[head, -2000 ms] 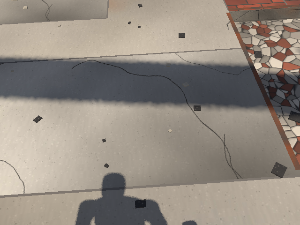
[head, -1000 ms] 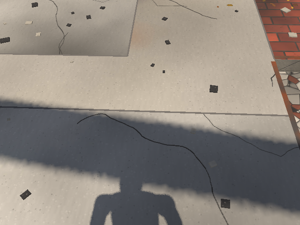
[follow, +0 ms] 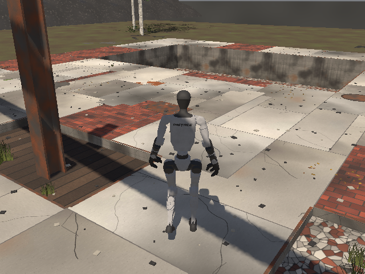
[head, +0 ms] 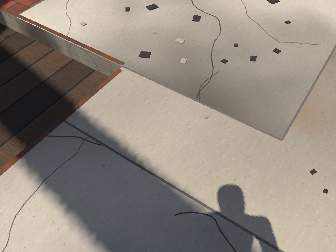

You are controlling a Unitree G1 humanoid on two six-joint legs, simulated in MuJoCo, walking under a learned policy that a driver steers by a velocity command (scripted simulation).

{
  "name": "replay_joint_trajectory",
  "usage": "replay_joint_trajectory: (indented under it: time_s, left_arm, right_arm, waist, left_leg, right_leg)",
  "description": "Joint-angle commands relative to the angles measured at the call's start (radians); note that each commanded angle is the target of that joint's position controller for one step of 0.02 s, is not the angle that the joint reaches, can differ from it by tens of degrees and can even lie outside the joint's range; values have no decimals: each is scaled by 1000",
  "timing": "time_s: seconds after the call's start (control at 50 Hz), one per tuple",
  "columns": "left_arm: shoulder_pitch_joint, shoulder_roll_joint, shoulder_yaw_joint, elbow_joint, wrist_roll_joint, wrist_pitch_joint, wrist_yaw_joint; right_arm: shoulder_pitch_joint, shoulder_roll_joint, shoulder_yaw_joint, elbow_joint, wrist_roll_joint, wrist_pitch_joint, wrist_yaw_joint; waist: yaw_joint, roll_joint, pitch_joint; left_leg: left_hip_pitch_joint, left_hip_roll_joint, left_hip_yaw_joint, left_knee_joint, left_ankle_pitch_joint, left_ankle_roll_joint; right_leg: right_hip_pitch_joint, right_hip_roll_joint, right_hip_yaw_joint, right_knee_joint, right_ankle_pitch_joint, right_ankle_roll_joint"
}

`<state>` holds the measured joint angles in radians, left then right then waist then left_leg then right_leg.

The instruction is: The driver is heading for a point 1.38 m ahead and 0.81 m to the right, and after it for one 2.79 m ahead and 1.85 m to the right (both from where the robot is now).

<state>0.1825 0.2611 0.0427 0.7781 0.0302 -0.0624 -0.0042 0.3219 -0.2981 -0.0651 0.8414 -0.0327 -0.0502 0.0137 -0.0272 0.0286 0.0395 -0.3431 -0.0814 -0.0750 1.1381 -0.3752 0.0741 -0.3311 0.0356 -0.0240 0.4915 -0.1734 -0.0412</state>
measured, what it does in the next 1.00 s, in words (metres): walks ahead, turning right: left foot, then right foot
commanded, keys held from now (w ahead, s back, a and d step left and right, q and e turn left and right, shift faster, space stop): w+e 0.90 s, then e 0.10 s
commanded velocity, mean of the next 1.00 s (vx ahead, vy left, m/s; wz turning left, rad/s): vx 0.49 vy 0.00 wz -0.44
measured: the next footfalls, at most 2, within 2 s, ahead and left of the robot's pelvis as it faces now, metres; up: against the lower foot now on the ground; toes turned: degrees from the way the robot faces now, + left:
left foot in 0.30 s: +0.29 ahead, +0.11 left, +0.00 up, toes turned -8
right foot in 0.82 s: +0.50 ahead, -0.18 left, +0.00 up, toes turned -29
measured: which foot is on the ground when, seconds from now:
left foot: up 0.00-0.28, down 0.30-0.84, up 0.86-1.00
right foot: down 0.00-0.32, up 0.34-0.80, down 0.82-1.00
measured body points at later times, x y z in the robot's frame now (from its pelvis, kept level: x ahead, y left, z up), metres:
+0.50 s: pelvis +0.24 +0.03 +0.01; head +0.26 +0.04 +0.46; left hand +0.37 +0.28 -0.12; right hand +0.28 -0.25 -0.09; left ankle +0.25 +0.12 -0.73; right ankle +0.19 -0.10 -0.65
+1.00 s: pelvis +0.46 -0.10 +0.00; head +0.49 -0.14 +0.45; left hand +0.69 +0.08 -0.11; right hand +0.42 -0.38 -0.12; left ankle +0.52 +0.06 -0.64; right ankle +0.46 -0.16 -0.73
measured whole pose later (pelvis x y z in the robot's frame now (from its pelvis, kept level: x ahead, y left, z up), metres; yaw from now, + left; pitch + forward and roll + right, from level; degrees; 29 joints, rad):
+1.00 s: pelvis +0.46 -0.10 +0.00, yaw -32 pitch +1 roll +0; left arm 0.24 0.28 0.06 0.77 0.01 -0.01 -0.01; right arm 0.22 -0.26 -0.03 0.75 -0.04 -0.04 0.00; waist -0.01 0.02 0.08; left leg -0.51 0.11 -0.01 1.18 -0.36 -0.03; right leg -0.28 0.13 -0.01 0.45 -0.18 -0.13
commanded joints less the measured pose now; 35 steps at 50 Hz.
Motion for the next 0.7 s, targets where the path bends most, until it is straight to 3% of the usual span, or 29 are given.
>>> replay_joint_trajectory:
  time_s: [0.02, 0.08, 0.14, 0.18, 0.24, 0.28, 0.3, 0.32, 0.34, 0.36, 0.38, 0.4, 0.44, 0.5, 0.58, 0.64, 0.7]
  left_arm:
    - [92, 96, 20, 4, -15, -23, -9]
    - [137, 121, 30, 31, -25, -28, -12]
    - [166, 137, 39, 43, -27, -16, -11]
    - [190, 154, 47, 46, -24, -12, -16]
    - [216, 175, 57, 48, -21, -6, -18]
    - [198, 181, 62, 41, -24, -1, -12]
    - [200, 155, 57, 36, -25, -5, -11]
    - [176, 83, 37, 0, -34, -13, -13]
    - [232, 37, 27, -41, -49, -8, -10]
    - [243, 110, 41, -11, -20, 13, -3]
    - [212, 109, 45, -2, -12, 20, -13]
    - [193, 89, 43, 0, -13, 24, -21]
    - [173, 80, 45, -2, 3, 42, -35]
    - [108, 64, 42, -32, 4, 59, -50]
    - [-20, 51, 32, -82, 7, 66, -66]
    - [-118, 33, 16, -117, 4, 62, -80]
    - [-192, 39, 9, -151, 8, 60, -87]
  right_arm:
    - [40, -42, 2, -64, -23, 1, 16]
    - [-50, -20, 20, -102, -20, 2, 22]
    - [-191, 1, 43, -150, -10, -1, 27]
    - [-243, -10, 47, -166, -1, -4, 24]
    - [-268, -33, 41, -185, 6, -14, 10]
    - [-185, -48, 32, -164, 3, -28, -2]
    - [-96, -84, 19, -140, -7, -40, -14]
    - [52, -160, 0, -133, -30, -50, -29]
    - [80, -256, -27, -122, -24, -31, -34]
    - [36, -177, -15, -130, -15, -21, -32]
    - [-22, -98, 5, -141, -6, -24, -27]
    - [-53, -59, 15, -140, -3, -29, -23]
    - [-58, -35, 21, -127, 2, -42, -26]
    - [-11, -48, 12, -98, 14, -60, -23]
    - [32, -55, 4, -66, 15, -58, -23]
    - [35, -66, -1, -52, 12, -55, -21]
    - [73, -96, -11, -27, 12, -48, -26]
  waist:
    - [1, -130, -49]
    - [5, -124, -44]
    - [37, -133, -10]
    - [55, -129, -16]
    - [57, -121, -34]
    - [7, -97, -48]
    - [-28, -53, -94]
    - [-98, 86, -210]
    - [-67, 294, -234]
    - [-37, 153, -151]
    - [-14, 67, -69]
    - [2, 54, -34]
    - [21, 94, -20]
    - [27, 72, -32]
    - [12, 59, -3]
    - [-3, 65, 27]
    - [-20, 58, 48]
  left_leg:
    - [-184, 96, 6, -32, 28, -28]
    - [-205, 122, 52, -175, 64, -65]
    - [-151, 123, 80, -384, 178, -91]
    - [-92, 104, 93, -472, 227, -100]
    - [-14, 85, 88, -551, 219, -96]
    - [134, 73, 82, -666, 219, -82]
    - [278, 111, 36, -710, 188, -58]
    - [451, 337, -189, -785, -5, -7]
    - [538, 523, -534, -922, -212, 77]
    - [446, 516, -562, -927, -284, 103]
    - [370, 461, -439, -928, -204, 92]
    - [316, 414, -310, -945, -39, 76]
    - [280, 349, -144, -962, 167, 52]
    - [304, 343, -27, -962, 409, 62]
    - [325, 341, 89, -977, 491, 75]
    - [299, 321, 178, -982, 487, 59]
    - [341, 344, 228, -960, 555, 44]
  right_leg:
    - [176, -241, 344, -262, 188, -179]
    - [153, -218, 289, -291, 245, -204]
    - [89, -179, 250, -320, 158, -185]
    - [81, -177, 255, -304, 162, -169]
    - [102, -197, 303, -239, 166, -147]
    - [71, -174, 321, -142, 122, -114]
    - [20, -122, 297, -17, 112, -87]
    - [-72, -44, 204, 258, -26, -52]
    - [-316, 70, 69, 473, -371, -32]
    - [-368, -8, 92, 600, -355, -43]
    - [-370, -43, 107, 623, -267, -44]
    - [-349, -69, 101, 612, -206, -32]
    - [-328, -93, 79, 609, -145, -8]
    - [-367, -98, 67, 624, -67, 14]
    - [-435, -109, 47, 526, 36, 35]
    - [-364, -106, 1, 338, 136, 22]
    - [-304, -90, -60, 209, 104, -20]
